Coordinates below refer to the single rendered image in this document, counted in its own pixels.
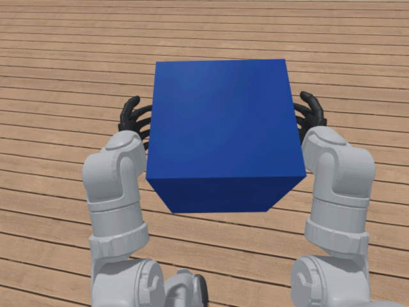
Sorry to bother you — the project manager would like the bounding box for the robot left upper arm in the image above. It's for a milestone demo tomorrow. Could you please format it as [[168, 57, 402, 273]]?
[[92, 258, 166, 307]]

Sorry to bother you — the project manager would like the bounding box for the left robot thigh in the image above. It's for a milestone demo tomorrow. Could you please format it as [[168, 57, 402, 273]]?
[[164, 273, 201, 307]]

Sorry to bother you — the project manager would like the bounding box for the robot left foot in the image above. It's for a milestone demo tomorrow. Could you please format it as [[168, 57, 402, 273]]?
[[195, 274, 208, 307]]

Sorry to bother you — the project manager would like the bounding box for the right robot forearm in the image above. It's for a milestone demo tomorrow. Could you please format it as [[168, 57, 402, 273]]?
[[301, 126, 376, 300]]

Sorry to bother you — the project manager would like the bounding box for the robot left hand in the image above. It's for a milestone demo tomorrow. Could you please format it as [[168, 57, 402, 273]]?
[[118, 95, 152, 151]]

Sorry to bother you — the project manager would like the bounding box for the robot right upper arm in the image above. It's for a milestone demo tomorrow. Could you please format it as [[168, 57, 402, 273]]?
[[291, 255, 407, 307]]

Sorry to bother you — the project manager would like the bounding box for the robot right hand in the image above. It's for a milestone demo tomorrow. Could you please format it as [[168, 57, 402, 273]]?
[[293, 91, 327, 146]]

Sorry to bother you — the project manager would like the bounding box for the left robot forearm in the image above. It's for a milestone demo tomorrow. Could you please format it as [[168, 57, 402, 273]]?
[[82, 130, 150, 307]]

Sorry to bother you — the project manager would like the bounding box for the carton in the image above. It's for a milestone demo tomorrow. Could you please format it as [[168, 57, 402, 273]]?
[[146, 59, 307, 214]]

